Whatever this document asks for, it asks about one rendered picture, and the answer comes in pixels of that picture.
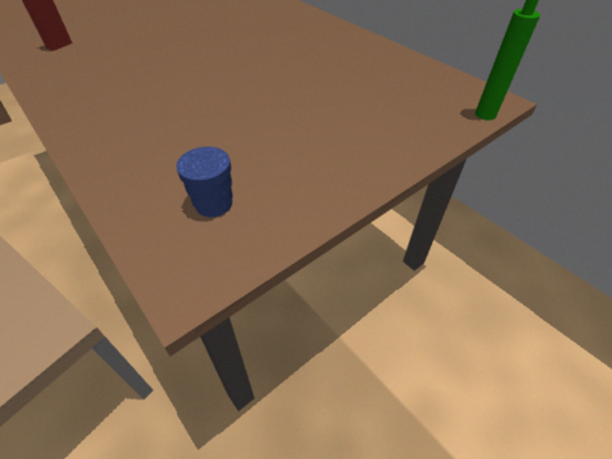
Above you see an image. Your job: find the table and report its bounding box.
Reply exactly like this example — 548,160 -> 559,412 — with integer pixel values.
0,0 -> 537,411

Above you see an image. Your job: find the chair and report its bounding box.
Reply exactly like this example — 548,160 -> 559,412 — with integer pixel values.
0,236 -> 153,426

